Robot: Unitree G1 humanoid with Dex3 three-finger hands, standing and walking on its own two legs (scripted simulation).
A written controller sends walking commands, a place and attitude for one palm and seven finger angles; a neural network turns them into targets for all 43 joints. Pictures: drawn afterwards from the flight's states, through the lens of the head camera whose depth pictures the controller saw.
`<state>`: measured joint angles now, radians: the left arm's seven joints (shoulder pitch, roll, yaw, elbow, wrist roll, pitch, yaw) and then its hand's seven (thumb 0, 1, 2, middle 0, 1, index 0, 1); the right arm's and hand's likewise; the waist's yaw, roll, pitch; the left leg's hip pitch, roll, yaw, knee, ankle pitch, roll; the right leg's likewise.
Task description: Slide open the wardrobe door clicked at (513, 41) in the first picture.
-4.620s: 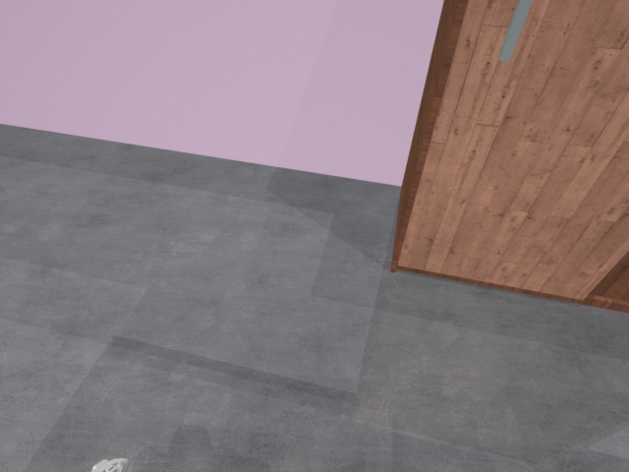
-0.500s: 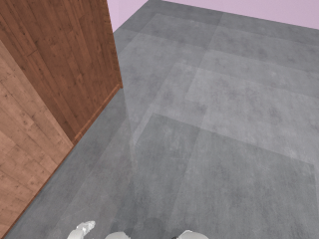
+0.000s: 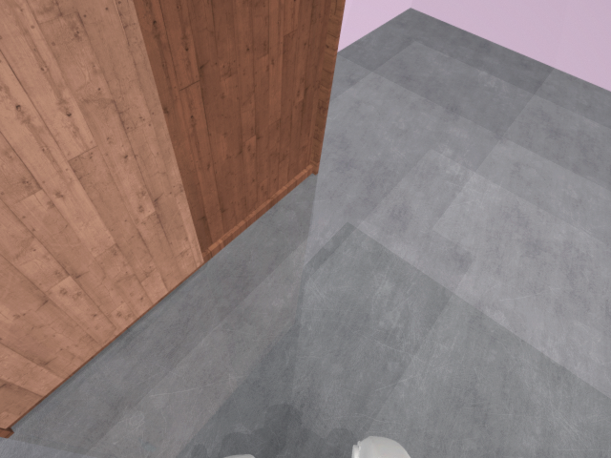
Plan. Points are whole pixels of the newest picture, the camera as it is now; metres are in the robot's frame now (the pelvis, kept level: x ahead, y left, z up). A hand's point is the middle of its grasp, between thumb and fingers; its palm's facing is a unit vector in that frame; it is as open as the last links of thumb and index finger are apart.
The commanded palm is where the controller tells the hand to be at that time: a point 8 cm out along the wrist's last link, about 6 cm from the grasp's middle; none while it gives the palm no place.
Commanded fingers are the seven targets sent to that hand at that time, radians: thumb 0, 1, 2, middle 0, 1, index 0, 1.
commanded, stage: turn to face it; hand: left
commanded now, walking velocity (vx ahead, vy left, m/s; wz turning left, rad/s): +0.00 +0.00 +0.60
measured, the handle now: out of the picture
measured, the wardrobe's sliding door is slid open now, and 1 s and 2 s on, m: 0.00 0.00 0.00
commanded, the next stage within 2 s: take the last steps up to it in 1.42 s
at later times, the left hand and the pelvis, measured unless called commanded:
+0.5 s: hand out of the picture +0.06 +0.13 -0.13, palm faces +0.29 -0.91 -0.29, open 7.3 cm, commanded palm none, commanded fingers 0.00 0.90 0.90 -0.20 -0.30 -0.20 -0.30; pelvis +0.00 -0.09 +0.00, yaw +18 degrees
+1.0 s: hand out of the picture -0.13 +0.15 -0.18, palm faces +0.61 -0.75 -0.27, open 7.3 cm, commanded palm none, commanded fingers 0.00 0.90 0.90 -0.20 -0.30 -0.20 -0.30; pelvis -0.03 -0.05 +0.00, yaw +36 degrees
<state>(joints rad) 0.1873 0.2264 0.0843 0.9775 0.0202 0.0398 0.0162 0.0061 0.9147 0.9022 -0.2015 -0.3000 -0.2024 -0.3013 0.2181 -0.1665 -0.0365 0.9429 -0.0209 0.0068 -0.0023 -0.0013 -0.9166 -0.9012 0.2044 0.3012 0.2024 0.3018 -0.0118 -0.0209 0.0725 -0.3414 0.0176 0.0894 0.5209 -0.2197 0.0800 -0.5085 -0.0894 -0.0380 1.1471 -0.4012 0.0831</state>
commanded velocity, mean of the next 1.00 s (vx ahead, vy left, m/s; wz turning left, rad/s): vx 0.00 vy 0.00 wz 0.59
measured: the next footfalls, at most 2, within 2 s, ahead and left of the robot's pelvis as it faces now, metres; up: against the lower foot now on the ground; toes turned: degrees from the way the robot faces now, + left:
right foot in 0.38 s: +0.06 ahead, -0.18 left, +0.00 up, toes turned +11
left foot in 0.86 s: -0.06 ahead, +0.05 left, +0.00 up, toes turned +39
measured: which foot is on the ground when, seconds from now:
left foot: down 0.00-0.38, up 0.40-0.84, down 0.86-1.00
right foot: up 0.00-0.36, down 0.38-0.86, up 0.88-1.00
